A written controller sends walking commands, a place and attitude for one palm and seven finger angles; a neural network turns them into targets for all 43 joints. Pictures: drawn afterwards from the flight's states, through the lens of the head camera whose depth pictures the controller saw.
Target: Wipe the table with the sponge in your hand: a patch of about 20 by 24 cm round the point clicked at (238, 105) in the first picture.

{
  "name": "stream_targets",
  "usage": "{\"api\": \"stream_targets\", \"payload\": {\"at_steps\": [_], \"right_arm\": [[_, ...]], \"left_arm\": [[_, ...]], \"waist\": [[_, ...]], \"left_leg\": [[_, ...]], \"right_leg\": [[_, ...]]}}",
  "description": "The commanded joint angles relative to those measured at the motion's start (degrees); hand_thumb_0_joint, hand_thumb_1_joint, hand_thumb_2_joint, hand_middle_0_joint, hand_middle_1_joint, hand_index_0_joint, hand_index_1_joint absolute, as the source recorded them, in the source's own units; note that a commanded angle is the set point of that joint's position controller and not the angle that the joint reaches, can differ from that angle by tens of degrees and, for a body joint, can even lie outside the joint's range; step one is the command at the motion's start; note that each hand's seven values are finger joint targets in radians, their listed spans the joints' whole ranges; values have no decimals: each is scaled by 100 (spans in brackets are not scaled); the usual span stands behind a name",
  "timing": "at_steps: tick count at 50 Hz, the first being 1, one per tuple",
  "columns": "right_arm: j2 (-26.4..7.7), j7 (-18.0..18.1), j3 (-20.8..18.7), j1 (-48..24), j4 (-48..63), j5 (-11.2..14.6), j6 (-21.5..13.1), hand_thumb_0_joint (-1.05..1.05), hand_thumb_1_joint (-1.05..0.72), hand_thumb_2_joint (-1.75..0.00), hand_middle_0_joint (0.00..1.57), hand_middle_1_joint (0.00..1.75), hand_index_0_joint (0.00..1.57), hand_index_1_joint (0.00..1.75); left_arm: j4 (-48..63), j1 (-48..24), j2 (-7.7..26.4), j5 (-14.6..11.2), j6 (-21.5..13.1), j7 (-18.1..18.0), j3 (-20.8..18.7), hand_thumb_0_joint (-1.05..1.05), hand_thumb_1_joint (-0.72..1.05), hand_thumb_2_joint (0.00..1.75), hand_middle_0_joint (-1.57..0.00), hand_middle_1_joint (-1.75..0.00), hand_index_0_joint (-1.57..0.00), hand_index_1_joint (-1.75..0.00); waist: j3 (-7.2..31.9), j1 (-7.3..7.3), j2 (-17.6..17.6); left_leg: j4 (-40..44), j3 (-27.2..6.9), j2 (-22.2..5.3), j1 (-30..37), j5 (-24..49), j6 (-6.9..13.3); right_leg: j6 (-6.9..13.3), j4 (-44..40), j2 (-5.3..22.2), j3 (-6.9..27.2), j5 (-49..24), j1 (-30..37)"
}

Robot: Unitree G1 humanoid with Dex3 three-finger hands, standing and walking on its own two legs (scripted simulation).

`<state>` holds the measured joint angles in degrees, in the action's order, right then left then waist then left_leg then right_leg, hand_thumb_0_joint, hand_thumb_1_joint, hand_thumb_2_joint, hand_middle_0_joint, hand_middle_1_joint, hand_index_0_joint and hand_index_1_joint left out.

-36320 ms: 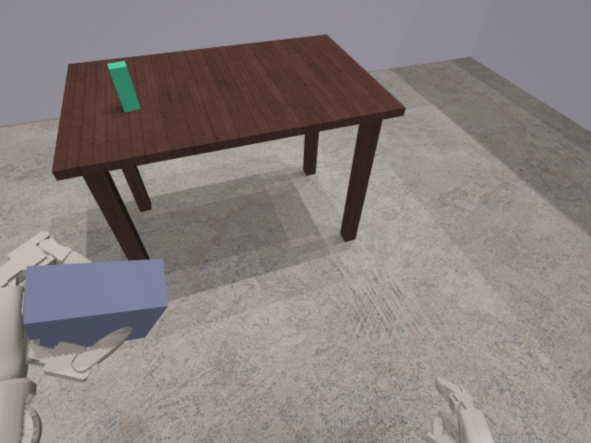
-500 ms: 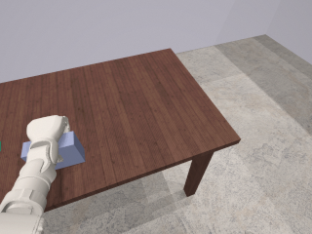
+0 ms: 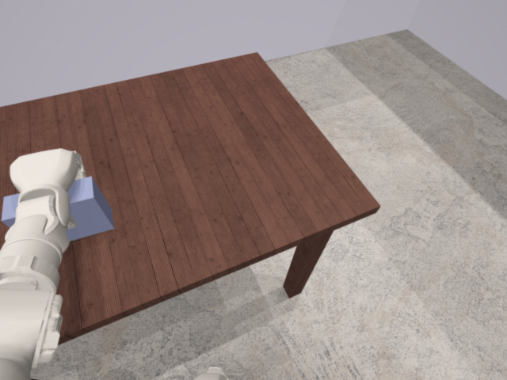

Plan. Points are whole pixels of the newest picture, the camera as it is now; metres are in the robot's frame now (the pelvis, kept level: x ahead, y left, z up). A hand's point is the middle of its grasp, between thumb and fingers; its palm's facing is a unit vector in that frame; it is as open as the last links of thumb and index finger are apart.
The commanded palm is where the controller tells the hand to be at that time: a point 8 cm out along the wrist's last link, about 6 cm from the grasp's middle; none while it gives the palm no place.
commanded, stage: wipe forward along the first lane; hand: left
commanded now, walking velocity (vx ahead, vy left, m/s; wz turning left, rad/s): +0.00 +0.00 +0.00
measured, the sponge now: (68, 219) +0.39 +0.35 -0.03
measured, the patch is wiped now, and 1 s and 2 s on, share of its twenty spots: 0.50 0.65 0.65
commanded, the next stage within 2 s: slide across to the middle lane in 0.54 s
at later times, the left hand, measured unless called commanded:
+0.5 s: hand (56, 174) +0.45 +0.36 +0.03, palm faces -0.15 -0.01 -0.99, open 9.3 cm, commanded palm +0.45 +0.34 +0.07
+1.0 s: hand (77, 163) +0.48 +0.33 +0.03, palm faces -0.12 -0.02 -0.99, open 9.2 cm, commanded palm +0.47 +0.31 +0.09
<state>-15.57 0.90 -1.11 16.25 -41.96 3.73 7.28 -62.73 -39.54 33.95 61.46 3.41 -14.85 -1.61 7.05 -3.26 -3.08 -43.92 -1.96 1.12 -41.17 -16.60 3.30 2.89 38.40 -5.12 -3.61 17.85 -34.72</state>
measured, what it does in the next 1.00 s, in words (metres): stands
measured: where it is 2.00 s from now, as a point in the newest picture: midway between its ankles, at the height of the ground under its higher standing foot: outside the picture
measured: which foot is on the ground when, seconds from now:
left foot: down 0.00-1.00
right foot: down 0.00-1.00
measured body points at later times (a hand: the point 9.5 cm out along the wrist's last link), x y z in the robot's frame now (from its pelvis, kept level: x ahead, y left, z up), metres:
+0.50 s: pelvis +0.02 +0.01 +0.00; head +0.10 +0.04 +0.44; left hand +0.45 +0.36 +0.08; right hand +0.05 -0.26 -0.12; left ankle +0.04 +0.08 -0.71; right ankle +0.00 -0.10 -0.71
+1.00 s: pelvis +0.03 +0.02 +0.00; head +0.11 +0.05 +0.44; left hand +0.48 +0.33 +0.08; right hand +0.06 -0.24 -0.12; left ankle +0.04 +0.08 -0.71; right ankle +0.00 -0.10 -0.71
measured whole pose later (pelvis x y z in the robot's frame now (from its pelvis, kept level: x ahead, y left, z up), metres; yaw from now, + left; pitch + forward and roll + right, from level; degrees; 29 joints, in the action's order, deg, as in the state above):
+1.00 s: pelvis +0.03 +0.02 +0.00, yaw +0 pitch +17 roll -5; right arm -14.5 -0.7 -1.0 18.3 -42.6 2.1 8.7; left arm -64.6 -46.0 32.7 61.3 5.9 -14.2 0.8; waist 8.4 -5.3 -3.1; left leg -44.6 -1.7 1.9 -42.3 -19.1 4.8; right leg 1.3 36.9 -4.5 -3.1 19.3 -34.7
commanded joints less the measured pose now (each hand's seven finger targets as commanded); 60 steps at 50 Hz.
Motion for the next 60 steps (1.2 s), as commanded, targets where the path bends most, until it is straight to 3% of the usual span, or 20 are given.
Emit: {"api": "stream_targets", "payload": {"at_steps": [1,3,4,7,9,13,19,22,30,33,35,36,39,42,44,48,49,54,58,60], "right_arm": [[-970,59,-314,291,426,-46,-163,0,-90,-90,20,30,20,30],[-968,50,-305,313,436,-59,-164,0,-90,-90,20,30,20,30],[-1007,44,-301,338,423,-78,-146,0,-90,-90,20,30,20,30],[-995,26,-299,391,441,-75,-132,0,-90,-90,20,30,20,30],[-1034,27,-277,398,430,-93,-109,0,-90,-90,20,30,20,30],[-1051,19,-285,489,437,-85,-73,0,-90,-90,20,30,20,30],[-1091,-2,-276,577,437,-128,-56,0,-90,-90,20,30,20,30],[-1088,-22,-302,673,424,-136,-42,0,-90,-90,20,30,20,30],[-1164,9,-288,841,372,-171,15,0,-90,-90,20,30,20,30],[-1137,-24,-292,876,422,-188,14,0,-90,-90,20,30,20,30],[-1104,-29,-334,879,397,-194,5,0,-90,-90,20,30,20,30],[-1068,-45,-345,876,409,-202,-2,0,-90,-90,20,30,20,30],[-1030,-55,-368,820,413,-205,-14,0,-90,-90,20,30,20,30],[-993,-62,-399,803,309,-189,-1,0,-90,-90,20,30,20,30],[-1019,-49,-360,722,289,-181,8,0,-90,-90,20,30,20,30],[-993,-80,-327,653,254,-191,23,0,-90,-90,20,30,20,30],[-1003,-60,-312,615,251,-203,6,0,-90,-90,20,30,20,30],[-1004,-67,-286,600,245,-216,-13,0,-90,-90,20,30,20,30],[-1014,-70,-284,673,208,-204,-29,0,-90,-90,20,30,20,30],[-988,-71,-293,693,228,-224,-54,0,-90,-90,20,30,20,30]], "left_arm": [[617,-2100,1589,103,161,-257,-261,0,10,130,-120,-160,-120,-160],[637,-2173,1505,66,165,-249,-179,0,10,130,-120,-160,-120,-160],[599,-2098,1837,67,151,-229,-484,0,10,130,-120,-160,-120,-160],[569,-2183,1595,88,136,-225,-229,0,10,130,-120,-160,-120,-160],[556,-2306,1872,158,136,-211,-408,0,10,130,-120,-160,-120,-160],[389,-2293,1912,191,151,-206,-378,0,10,130,-120,-160,-120,-160],[377,-2456,2134,225,121,-136,-509,0,10,130,-120,-160,-120,-160],[335,-2504,1949,246,125,-107,-330,0,10,130,-120,-160,-120,-160],[240,-3010,2328,309,37,-23,-455,0,10,130,-120,-160,-120,-160],[257,-2827,2207,278,28,-23,-415,0,10,130,-120,-160,-120,-160],[605,-2970,2028,251,-26,8,-308,0,10,130,-120,-160,-120,-160],[809,-3091,1697,201,-36,20,-57,0,10,130,-120,-160,-120,-160],[1176,-3075,1562,16,-30,28,-130,0,10,130,-120,-160,-120,-160],[1172,-3125,1108,-153,55,-6,127,0,10,130,-120,-160,-120,-160],[1170,-3154,1383,-145,122,-49,-124,0,10,130,-120,-160,-120,-160],[848,-3330,1219,8,365,-245,37,0,10,130,-120,-160,-120,-160],[909,-3441,1390,-52,372,-265,-175,0,10,130,-120,-160,-120,-160],[684,-3696,1462,77,577,-286,-122,0,10,130,-120,-160,-120,-160],[430,-3954,1466,126,682,-268,-4,0,10,130,-120,-160,-120,-160],[504,-3897,1316,102,643,-231,52,0,10,130,-120,-160,-120,-160]], "waist": [[1673,-127,-156],[1758,-168,-135],[1909,-55,-153],[1809,-166,-126],[1789,-138,-295],[1691,-208,-37],[1943,-142,-467],[1959,-226,-471],[1970,-356,-402],[2160,-274,-477],[2456,-260,-817],[2512,-315,-941],[2669,-247,-979],[2419,-362,-717],[2317,-271,-753],[1933,-337,-647],[2038,-255,-771],[2306,-310,-723],[2309,-471,-396],[2534,-417,-637]], "left_leg": [[496,-316,-21,1482,502,37],[444,-277,-27,1471,601,50],[449,-318,-48,1499,798,30],[389,-289,-35,1462,835,45],[390,-316,-64,1495,944,32],[338,-290,-38,1298,818,58],[298,-386,-97,1672,1280,-20],[234,-410,-110,1789,1328,-44],[159,-468,-147,1762,1417,-63],[144,-441,-138,1804,1505,-75],[104,-558,-209,2377,1990,-192],[98,-607,-239,2595,2113,-238],[167,-755,-322,2966,2560,-306],[273,-812,-339,3033,2284,-299],[381,-786,-314,2904,2269,-296],[513,-765,-262,2628,1787,-296],[551,-758,-278,2688,1906,-310],[531,-644,-247,2674,2027,-285],[491,-527,-207,2465,1772,-177],[447,-532,-215,2708,2155,-212]], "right_leg": [[86,-615,54,382,-408,167],[70,-611,56,399,-549,208],[104,-563,55,386,-687,300],[67,-553,37,371,-726,193],[102,-536,39,368,-777,123],[67,-541,30,352,-708,124],[125,-435,10,282,-839,-92],[101,-430,-18,244,-767,-262],[95,-372,-27,225,-758,-450],[107,-362,-38,208,-828,-362],[126,-322,-51,174,-908,-513],[122,-331,-69,149,-885,-634],[140,-355,-78,105,-958,-600],[85,-473,-83,87,-833,-636],[117,-506,-60,101,-884,-483],[113,-523,-57,68,-698,-510],[138,-526,-40,91,-771,-446],[126,-552,-14,139,-943,-196],[53,-619,13,183,-1000,-38],[71,-585,4,192,-1189,-17]]}}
